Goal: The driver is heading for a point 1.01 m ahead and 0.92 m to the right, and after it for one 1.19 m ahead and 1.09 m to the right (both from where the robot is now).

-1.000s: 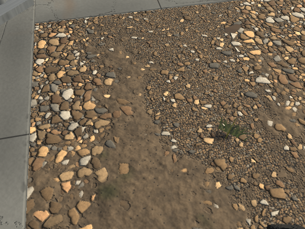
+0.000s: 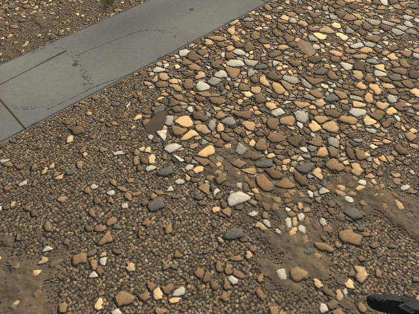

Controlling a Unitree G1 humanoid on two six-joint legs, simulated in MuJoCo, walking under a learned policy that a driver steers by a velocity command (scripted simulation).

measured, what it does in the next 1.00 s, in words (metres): walks ahead, turning right: right foot, then left foot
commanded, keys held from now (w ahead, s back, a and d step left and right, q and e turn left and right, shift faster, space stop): w+e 1.00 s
